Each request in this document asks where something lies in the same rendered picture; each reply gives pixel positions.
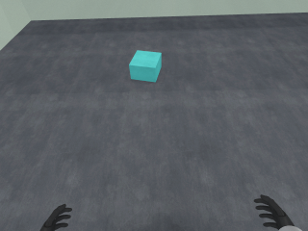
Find carton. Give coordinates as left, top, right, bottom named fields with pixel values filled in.
left=129, top=50, right=162, bottom=83

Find left robot hand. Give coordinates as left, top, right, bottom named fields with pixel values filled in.
left=39, top=204, right=72, bottom=231

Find right robot hand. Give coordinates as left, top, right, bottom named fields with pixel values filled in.
left=253, top=194, right=294, bottom=230

